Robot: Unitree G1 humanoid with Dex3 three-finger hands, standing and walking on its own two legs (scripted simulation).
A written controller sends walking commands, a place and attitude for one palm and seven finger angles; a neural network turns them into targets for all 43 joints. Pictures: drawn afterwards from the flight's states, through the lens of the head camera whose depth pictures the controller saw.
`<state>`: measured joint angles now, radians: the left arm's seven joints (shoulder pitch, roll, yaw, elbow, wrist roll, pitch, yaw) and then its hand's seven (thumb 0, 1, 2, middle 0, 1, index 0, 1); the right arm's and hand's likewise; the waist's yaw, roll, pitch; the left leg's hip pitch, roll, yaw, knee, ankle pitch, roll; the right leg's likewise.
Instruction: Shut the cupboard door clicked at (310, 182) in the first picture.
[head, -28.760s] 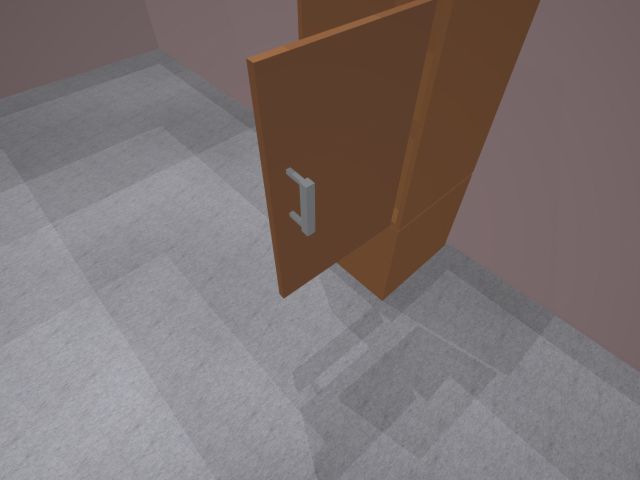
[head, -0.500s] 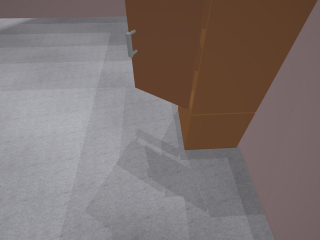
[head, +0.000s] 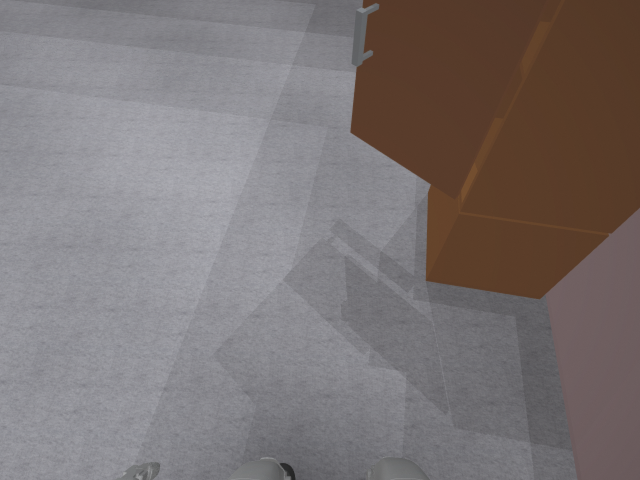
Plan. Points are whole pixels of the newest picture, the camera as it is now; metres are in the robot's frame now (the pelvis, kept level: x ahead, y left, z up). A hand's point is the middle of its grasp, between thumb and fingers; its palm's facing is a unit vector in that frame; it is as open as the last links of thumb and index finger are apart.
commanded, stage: walk to a spot facing it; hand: left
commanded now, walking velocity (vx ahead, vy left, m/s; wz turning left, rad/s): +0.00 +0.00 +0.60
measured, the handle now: (365, 35) +1.03 -0.09 -0.01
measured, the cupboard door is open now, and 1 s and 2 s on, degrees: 55 55 55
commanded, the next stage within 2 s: turn to face it in 1.78 s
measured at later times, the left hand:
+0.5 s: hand out of the picture -0.02 +0.19 -0.18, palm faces +0.35 -0.90 -0.25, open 7.4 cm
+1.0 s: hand out of the picture +0.03 +0.16 -0.14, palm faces +0.62 -0.74 -0.25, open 7.4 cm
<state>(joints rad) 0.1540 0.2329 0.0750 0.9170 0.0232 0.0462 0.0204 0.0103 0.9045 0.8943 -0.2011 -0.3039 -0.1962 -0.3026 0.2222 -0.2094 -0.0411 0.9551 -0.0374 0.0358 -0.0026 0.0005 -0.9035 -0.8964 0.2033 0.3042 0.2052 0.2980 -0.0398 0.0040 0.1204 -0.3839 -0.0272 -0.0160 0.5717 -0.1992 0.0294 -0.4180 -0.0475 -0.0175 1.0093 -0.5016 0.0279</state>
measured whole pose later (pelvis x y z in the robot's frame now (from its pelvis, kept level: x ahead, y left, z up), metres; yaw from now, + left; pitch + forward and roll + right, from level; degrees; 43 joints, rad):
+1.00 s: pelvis +0.11 -0.02 +0.02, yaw +40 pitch +1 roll +2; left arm 0.30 0.17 0.05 0.93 0.04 -0.05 0.00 0.01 0.90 0.89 -0.20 -0.30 -0.20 -0.30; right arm 0.23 -0.24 -0.08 0.95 -0.03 0.04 0.05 0.01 -0.91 -0.90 0.20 0.30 0.20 0.30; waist -0.04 0.01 0.05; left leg -0.59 0.05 0.02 1.16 -0.26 -0.02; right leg -0.14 -0.10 -0.23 0.40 -0.26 -0.01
